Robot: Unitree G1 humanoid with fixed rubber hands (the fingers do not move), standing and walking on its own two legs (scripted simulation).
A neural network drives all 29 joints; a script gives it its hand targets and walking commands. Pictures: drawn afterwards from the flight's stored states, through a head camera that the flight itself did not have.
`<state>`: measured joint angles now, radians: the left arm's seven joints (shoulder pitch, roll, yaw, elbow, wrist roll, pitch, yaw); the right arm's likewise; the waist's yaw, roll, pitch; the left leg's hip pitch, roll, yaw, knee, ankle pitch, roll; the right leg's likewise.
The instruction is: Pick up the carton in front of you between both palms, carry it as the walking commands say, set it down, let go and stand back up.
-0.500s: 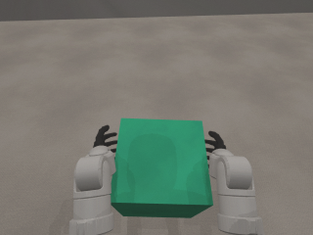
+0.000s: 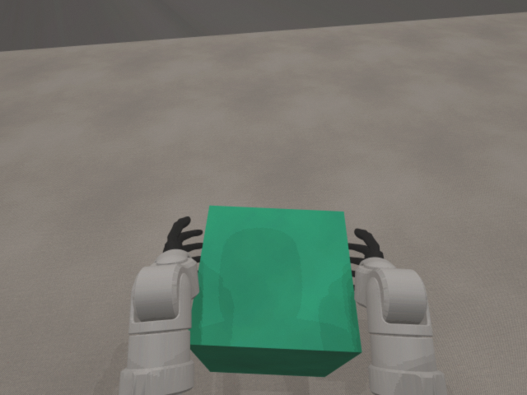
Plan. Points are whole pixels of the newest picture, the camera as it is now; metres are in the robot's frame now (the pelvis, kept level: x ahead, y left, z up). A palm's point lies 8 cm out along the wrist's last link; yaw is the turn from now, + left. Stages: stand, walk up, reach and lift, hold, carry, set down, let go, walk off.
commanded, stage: carry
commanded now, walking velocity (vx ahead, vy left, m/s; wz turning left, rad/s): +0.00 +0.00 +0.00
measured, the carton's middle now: (271, 298) +0.30 +0.00 -0.02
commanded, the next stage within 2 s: hold in 1.26 s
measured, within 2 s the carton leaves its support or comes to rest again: neither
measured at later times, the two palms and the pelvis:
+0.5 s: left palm (175, 315) +0.24 +0.14 +0.05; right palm (382, 323) +0.23 -0.15 +0.04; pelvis -0.05 -0.01 +0.00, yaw +0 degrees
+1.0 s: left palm (175, 330) +0.22 +0.14 +0.04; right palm (389, 337) +0.21 -0.16 +0.03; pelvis -0.07 -0.01 +0.00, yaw -1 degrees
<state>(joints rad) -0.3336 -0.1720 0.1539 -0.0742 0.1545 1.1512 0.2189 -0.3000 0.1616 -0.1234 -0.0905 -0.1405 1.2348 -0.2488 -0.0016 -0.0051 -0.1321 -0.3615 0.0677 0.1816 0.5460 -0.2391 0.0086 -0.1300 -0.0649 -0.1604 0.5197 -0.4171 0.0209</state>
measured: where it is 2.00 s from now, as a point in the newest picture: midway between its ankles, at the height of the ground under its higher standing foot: outside the picture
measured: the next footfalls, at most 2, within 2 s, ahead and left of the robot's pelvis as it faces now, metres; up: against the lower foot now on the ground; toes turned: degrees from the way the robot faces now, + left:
none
